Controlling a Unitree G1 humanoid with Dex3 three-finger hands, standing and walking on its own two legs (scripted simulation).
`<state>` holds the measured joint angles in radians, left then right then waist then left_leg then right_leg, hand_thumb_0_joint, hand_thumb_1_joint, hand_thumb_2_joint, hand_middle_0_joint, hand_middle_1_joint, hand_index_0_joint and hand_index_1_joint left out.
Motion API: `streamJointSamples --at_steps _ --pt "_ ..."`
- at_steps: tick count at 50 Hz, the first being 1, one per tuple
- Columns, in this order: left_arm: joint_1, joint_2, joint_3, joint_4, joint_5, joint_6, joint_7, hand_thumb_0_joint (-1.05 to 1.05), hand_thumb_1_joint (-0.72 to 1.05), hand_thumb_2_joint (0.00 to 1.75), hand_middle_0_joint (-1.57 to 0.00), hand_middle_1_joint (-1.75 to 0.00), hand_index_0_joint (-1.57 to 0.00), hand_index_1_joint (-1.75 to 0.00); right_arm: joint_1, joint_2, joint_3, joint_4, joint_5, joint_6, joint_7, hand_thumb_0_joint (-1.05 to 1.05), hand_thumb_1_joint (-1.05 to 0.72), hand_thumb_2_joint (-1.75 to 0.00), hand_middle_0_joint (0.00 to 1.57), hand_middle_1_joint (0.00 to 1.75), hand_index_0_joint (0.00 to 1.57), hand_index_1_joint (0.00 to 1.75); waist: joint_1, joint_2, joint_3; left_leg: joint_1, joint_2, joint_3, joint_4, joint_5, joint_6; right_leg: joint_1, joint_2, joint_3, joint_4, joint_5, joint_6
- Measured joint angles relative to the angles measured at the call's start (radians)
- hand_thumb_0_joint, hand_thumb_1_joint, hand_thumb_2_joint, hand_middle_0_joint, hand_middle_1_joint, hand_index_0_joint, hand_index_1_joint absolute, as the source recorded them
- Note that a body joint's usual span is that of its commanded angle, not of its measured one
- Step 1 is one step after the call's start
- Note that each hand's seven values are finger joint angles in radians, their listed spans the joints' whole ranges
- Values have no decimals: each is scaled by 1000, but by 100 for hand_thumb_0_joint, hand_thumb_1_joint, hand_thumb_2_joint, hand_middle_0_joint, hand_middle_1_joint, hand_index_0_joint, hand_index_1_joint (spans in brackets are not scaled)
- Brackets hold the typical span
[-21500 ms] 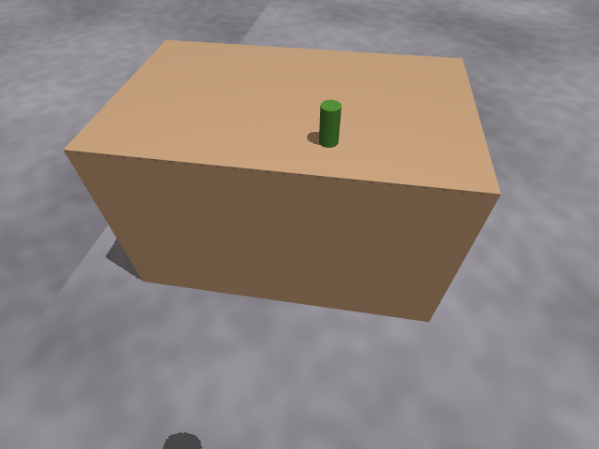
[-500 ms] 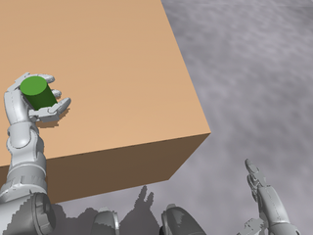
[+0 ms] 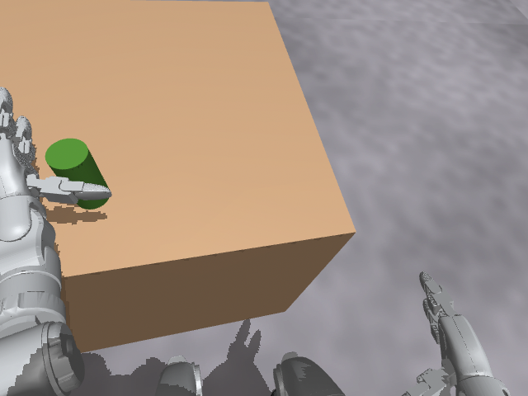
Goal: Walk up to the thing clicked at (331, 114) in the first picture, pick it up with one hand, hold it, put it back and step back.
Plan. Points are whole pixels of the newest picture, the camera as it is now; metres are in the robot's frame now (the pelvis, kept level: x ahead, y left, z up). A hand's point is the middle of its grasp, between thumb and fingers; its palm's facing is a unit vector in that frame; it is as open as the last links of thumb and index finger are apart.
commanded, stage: withdraw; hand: left
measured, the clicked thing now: (81, 176) +0.46 +0.22 +0.02
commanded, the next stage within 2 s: rise in 0.12 s
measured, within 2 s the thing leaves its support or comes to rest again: neither
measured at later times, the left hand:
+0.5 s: hand out of the picture +0.42 +0.36 +0.12, palm faces +0.41 -0.86 -0.30, open 17.5 cm
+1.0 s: hand out of the picture +0.24 +0.26 +0.11, palm faces +0.35 -0.87 -0.35, open 17.4 cm
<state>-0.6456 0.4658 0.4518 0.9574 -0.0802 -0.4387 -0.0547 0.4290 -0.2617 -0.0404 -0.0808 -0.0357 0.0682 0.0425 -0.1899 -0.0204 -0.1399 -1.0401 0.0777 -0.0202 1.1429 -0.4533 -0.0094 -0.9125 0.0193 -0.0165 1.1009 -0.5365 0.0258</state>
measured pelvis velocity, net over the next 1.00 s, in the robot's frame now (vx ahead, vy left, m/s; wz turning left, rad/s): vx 0.03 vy -0.01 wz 0.03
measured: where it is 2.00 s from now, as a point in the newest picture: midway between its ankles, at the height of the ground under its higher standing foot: outside the picture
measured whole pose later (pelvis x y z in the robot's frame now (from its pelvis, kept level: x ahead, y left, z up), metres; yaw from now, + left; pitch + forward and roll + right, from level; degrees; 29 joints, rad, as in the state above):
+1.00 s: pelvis +0.03 -0.01 +0.06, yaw +2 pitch +6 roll +0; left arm 0.38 0.33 0.25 -0.06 -0.08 0.00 0.08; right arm 0.42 -0.25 -0.10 0.20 0.08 0.07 -0.06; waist 0.01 0.02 -0.10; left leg -0.51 0.04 0.01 0.76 -0.35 -0.02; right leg -0.40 -0.02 0.00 0.75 -0.45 0.02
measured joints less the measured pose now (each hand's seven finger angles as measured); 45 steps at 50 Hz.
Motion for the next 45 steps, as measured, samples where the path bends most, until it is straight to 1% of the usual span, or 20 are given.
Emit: streamJointSamples --at_steps 2,6,10,13,14,15,17,20,21,24,26,29,32,35,37,40,43,45 --pt "-11 24 10 -8 -2 26 -12 -1 -45 8 -10 -7 -10 -7 0 0 2 15 6 5 -7 -1 52 -5 6 5 6 5 5 2 -1 25 0 1 -19 4 0 25 0 1 -21 6 0" --pt "-37 79 21 1 -19 85 -48 -1 -46 6 -7 -4 -8 -4 -3 3 9 64 22 15 -21 -1 52 -5 6 5 6 5 22 12 -5 83 -1 7 -64 14 1 83 -1 4 -71 21 1" --pt "-50 120 12 32 -44 141 -99 -1 -46 3 -6 -3 -7 -2 -7 8 22 125 37 9 -33 -1 53 -5 6 5 6 5 46 24 -15 135 -4 14 -114 27 5 135 -5 9 -124 37 4" --pt "-41 127 5 44 -65 169 -142 -1 -47 2 -5 -2 -6 -1 -16 11 36 172 46 -2 -37 -1 53 -5 6 5 6 5 65 31 -19 164 -8 19 -143 35 7 162 -9 12 -154 47 5" --pt "-32 132 -4 47 -43 179 -143 -1 -48 2 -5 -3 -6 -2 -21 13 38 186 51 -1 -35 -1 54 -5 6 5 6 5 70 32 -15 176 -9 21 -153 37 7 173 -10 13 -163 49 5" --pt "-18 138 -15 47 -18 202 -135 -1 -49 2 -5 -3 -6 -2 -26 15 39 196 57 4 -35 -1 54 -5 6 5 6 5 74 34 -10 191 -11 24 -166 41 7 187 -12 16 -175 53 6" --pt "13 139 -28 29 17 258 -110 -1 -51 2 -5 -4 -6 -3 -29 15 37 207 67 17 -34 -1 54 -5 6 5 6 5 84 37 0 223 -14 30 -195 50 8 216 -15 20 -201 62 7" --pt "43 150 -30 29 56 306 -68 -1 -54 3 -6 -5 -7 -5 -39 12 29 236 81 31 -33 -1 54 -5 6 5 6 5 96 35 10 267 -16 37 -233 63 8 256 -18 25 -236 75 8" --pt "52 157 -24 33 66 319 -53 -1 -55 3 -6 -5 -7 -5 -43 10 26 243 84 37 -34 -1 54 -5 6 5 6 5 98 33 12 280 -16 38 -244 66 8 268 -19 26 -245 78 7" --pt "74 186 -4 41 89 342 -5 -1 -57 3 -7 -5 -7 -6 -52 1 14 254 90 47 -38 -1 53 -5 6 5 6 5 102 24 20 312 -18 38 -271 76 5 299 -20 24 -269 86 5" --pt "89 201 -8 42 93 351 22 -1 -57 3 -7 -5 -7 -6 -52 -2 8 263 93 43 -40 -1 52 -6 6 5 6 5 109 19 23 331 -20 36 -287 82 3 317 -21 21 -283 90 3" --pt "126 204 -16 15 98 366 55 -1 -57 3 -8 -5 -7 -5 -50 -8 1 278 95 36 -41 -1 50 -6 6 5 6 5 123 16 26 354 -23 32 -308 90 1 342 -23 16 -303 96 1" --pt "192 181 -40 -48 93 381 75 -1 -57 3 -8 -4 -7 -5 -45 -11 -1 289 99 25 -41 -1 50 -6 6 5 6 5 140 20 22 379 -26 30 -326 95 0 368 -26 13 -321 100 0" --pt "300 132 -71 -170 79 397 90 -1 -56 3 -8 -4 -7 -5 -35 -15 -4 287 103 16 -47 -1 49 -6 6 5 6 5 157 27 18 409 -29 32 -342 97 -1 398 -29 14 -336 101 0" --pt "394 89 -89 -283 65 406 97 -1 -56 2 -8 -4 -7 -5 -32 -13 -7 289 109 8 -51 -1 49 -6 6 5 6 5 165 32 17 432 -31 34 -351 97 -1 419 -31 16 -344 101 0" --pt "564 16 -116 -494 42 422 106 -1 -55 2 -8 -4 -7 -4 -26 -8 -13 283 116 6 -61 -1 49 -6 6 5 6 5 173 37 19 464 -34 39 -365 97 0 448 -35 20 -352 99 1" --pt "731 -52 -143 -701 23 434 117 -1 -54 2 -8 -4 -7 -4 -20 1 -26 279 122 8 -71 -1 49 -6 6 5 6 5 180 38 28 494 -37 40 -375 98 -1 476 -38 20 -358 97 0" --pt "826 -87 -163 -811 13 437 124 -1 -54 2 -8 -4 -7 -4 -16 5 -36 278 123 8 -79 -1 50 -6 6 5 6 5 187 38 34 511 -38 40 -380 98 -3 491 -39 19 -359 95 -1"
